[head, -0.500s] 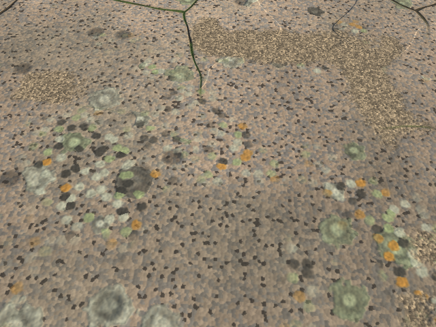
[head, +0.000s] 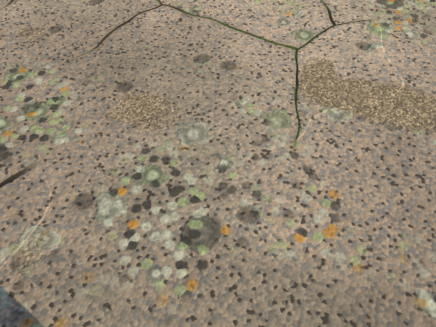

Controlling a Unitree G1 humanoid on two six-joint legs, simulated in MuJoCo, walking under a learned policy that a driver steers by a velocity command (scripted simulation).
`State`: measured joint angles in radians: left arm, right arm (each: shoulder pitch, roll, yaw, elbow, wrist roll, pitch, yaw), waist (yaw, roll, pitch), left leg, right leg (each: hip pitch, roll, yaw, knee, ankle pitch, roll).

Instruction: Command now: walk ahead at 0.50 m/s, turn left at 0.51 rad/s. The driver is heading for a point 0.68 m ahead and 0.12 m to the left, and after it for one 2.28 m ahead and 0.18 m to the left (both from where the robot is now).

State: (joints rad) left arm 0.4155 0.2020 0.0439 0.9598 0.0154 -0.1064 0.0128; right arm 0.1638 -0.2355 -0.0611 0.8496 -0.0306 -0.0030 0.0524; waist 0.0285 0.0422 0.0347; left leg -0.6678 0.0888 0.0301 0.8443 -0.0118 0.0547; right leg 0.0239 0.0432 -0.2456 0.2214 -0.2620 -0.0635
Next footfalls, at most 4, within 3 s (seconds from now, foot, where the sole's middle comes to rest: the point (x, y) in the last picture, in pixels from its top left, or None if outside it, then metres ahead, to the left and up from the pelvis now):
0.18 left None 0.24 0.09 -0.78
0.72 right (231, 293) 0.59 0.03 -0.78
1.22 left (152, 247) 0.75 0.30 -0.78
1.76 right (214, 182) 1.03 0.10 -0.78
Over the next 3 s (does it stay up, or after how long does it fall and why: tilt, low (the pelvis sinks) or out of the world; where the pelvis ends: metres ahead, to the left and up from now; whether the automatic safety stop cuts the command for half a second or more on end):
stays up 1.58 0.09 0.00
